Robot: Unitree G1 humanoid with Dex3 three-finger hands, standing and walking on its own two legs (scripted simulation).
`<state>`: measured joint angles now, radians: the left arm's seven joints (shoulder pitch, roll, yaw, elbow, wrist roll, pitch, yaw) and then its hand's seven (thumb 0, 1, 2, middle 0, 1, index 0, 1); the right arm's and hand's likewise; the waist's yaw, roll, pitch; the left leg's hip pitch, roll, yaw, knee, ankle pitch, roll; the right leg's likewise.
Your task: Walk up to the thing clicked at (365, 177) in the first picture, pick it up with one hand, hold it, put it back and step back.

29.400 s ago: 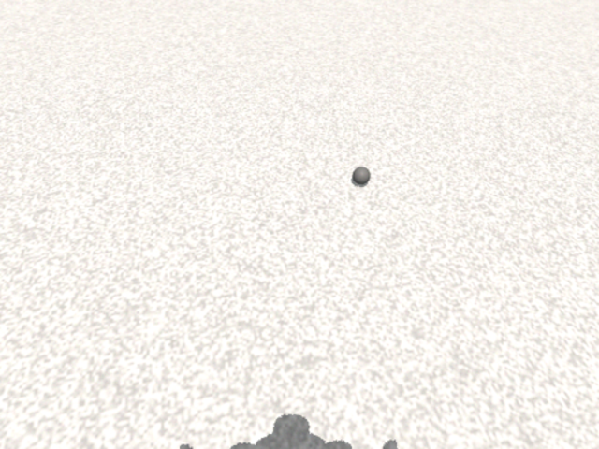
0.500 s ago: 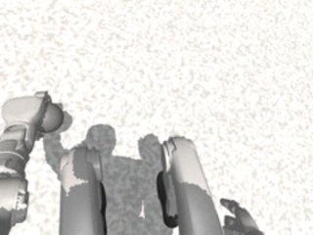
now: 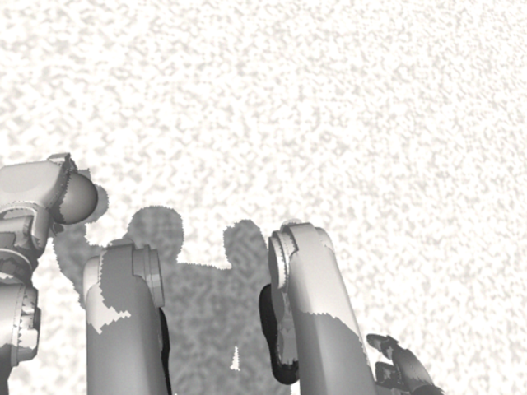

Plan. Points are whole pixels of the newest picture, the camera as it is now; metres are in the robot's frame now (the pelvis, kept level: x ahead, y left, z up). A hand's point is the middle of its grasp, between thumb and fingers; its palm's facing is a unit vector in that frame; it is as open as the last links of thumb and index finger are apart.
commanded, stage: lower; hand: left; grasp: from above
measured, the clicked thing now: (68, 197) +0.42 +0.25 -0.19
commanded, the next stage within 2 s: rest in 0.08 s
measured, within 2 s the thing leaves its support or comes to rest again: rests again in 1.44 s
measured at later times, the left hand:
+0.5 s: hand (61, 206) +0.41 +0.27 -0.22, palm faces -0.45 -0.10 -0.88, open 10.9 cm
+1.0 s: hand (70, 207) +0.42 +0.27 -0.26, palm faces -0.43 -0.12 -0.89, open 10.9 cm
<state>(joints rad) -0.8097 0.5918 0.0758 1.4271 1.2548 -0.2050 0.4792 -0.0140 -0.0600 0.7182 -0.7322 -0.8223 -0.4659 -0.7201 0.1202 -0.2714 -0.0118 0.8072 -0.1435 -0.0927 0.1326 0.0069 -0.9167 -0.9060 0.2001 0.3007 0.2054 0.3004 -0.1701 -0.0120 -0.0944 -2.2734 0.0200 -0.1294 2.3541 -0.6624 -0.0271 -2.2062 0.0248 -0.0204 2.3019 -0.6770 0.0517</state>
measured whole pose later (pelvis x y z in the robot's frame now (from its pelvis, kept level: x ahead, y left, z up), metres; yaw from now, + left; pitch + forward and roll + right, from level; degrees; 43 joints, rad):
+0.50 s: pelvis +0.01 +0.00 -0.03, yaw -2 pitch +31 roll -7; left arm -0.85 0.67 0.16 1.57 1.29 -0.23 0.58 -0.02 -0.06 0.73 -0.71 -0.83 -0.46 -0.73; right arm 0.09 -0.28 0.03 0.83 -0.22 -0.13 0.19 0.01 -0.91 -0.90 0.20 0.30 0.21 0.30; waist -0.22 -0.03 -0.03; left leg -2.34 0.01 -0.17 2.47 -0.68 -0.04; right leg -2.27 0.04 -0.04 2.40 -0.69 0.06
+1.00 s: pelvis +0.01 +0.00 -0.05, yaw -4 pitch +29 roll -9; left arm -0.85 0.74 0.21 1.68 1.33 -0.25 0.69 0.00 -0.04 0.69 -0.75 -0.83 -0.45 -0.72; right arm 0.07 -0.29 0.08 0.85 -0.30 -0.18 0.26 0.01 -0.90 -0.90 0.20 0.30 0.21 0.30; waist -0.27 -0.05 0.02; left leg -2.36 0.01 -0.22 2.56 -0.70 -0.05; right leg -2.28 0.05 -0.08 2.46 -0.69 0.07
